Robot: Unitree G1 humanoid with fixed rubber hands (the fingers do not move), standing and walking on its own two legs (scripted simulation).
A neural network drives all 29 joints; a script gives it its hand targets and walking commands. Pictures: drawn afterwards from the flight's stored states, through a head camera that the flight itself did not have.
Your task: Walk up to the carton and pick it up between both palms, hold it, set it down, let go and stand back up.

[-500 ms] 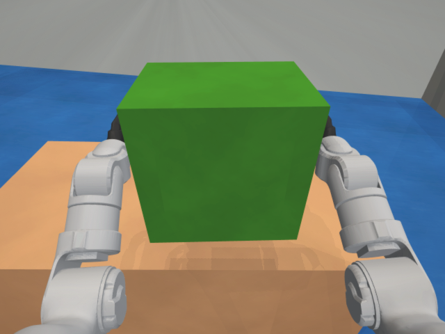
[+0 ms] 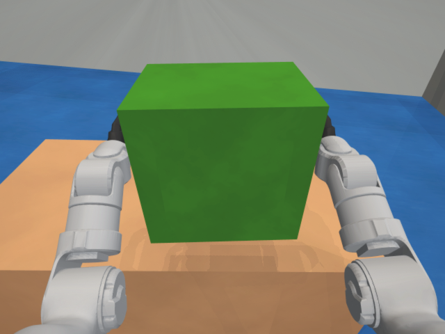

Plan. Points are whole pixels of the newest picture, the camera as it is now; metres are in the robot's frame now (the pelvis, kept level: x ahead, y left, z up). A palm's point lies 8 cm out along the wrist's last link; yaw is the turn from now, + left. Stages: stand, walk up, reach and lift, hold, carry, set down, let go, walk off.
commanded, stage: hold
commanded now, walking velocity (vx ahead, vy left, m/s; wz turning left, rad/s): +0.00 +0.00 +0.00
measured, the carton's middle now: (222, 152) +0.38 +0.02 +0.21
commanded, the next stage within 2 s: none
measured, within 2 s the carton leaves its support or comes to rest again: neither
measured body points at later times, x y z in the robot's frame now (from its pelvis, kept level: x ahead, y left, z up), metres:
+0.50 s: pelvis -0.01 +0.00 +0.00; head -0.09 +0.00 +0.44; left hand +0.36 +0.20 +0.23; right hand +0.37 -0.16 +0.23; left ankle +0.06 +0.13 -0.74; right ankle +0.00 -0.09 -0.74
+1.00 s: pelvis +0.00 +0.00 +0.00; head -0.08 +0.01 +0.44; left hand +0.37 +0.21 +0.22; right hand +0.39 -0.15 +0.24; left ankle +0.06 +0.13 -0.74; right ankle +0.00 -0.09 -0.74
